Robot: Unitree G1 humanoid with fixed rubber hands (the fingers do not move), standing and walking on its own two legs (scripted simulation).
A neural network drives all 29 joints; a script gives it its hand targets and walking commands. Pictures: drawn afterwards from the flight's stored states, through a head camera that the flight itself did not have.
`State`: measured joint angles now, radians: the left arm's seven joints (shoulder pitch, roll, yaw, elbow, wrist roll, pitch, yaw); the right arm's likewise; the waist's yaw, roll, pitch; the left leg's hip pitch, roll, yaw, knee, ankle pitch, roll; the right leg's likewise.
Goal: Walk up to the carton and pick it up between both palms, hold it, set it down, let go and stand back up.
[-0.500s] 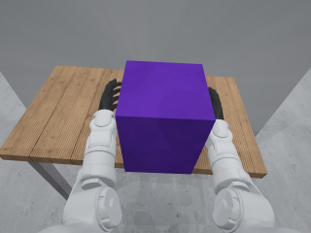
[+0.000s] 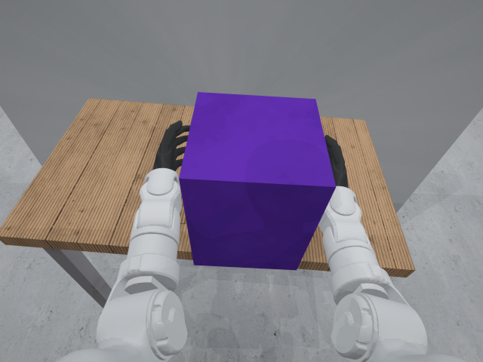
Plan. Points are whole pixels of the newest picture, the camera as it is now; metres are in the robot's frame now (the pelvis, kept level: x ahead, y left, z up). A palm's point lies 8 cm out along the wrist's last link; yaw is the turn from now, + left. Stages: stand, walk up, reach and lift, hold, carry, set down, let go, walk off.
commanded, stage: reach and lift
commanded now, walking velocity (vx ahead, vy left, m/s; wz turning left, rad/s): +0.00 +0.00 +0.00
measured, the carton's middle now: (250, 187) +0.38 +0.01 +0.07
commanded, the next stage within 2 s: none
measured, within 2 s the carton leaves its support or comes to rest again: leaves its support in 0.30 s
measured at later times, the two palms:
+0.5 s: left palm (168, 159) +0.38 +0.15 +0.13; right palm (341, 178) +0.37 -0.13 +0.11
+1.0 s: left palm (165, 144) +0.37 +0.15 +0.16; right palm (349, 169) +0.37 -0.14 +0.14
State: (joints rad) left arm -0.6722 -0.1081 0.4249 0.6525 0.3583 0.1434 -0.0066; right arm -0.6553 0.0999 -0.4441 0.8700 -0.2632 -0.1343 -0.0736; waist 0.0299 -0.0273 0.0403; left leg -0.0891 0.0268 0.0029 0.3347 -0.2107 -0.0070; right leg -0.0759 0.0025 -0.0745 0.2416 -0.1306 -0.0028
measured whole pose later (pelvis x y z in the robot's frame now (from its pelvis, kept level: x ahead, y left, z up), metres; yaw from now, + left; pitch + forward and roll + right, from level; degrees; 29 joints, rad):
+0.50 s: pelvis -0.01 -0.01 +0.00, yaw +1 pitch -3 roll -1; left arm -0.74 -0.10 0.43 0.75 0.37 0.02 0.02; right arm -0.70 0.04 -0.44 1.04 -0.27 -0.34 -0.13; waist 0.04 -0.04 0.02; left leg -0.08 0.03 0.01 0.31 -0.18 -0.01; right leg -0.06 0.00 -0.09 0.22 -0.11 -0.01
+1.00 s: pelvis -0.02 -0.01 +0.00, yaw +2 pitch -6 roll -1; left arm -0.72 -0.06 0.32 0.51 0.32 0.34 0.03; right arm -0.69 0.01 -0.20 0.86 -0.01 -0.07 -0.16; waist -0.02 -0.05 0.04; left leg -0.03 0.03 0.00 0.34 -0.19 -0.01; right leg 0.00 0.00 -0.11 0.23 -0.12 -0.01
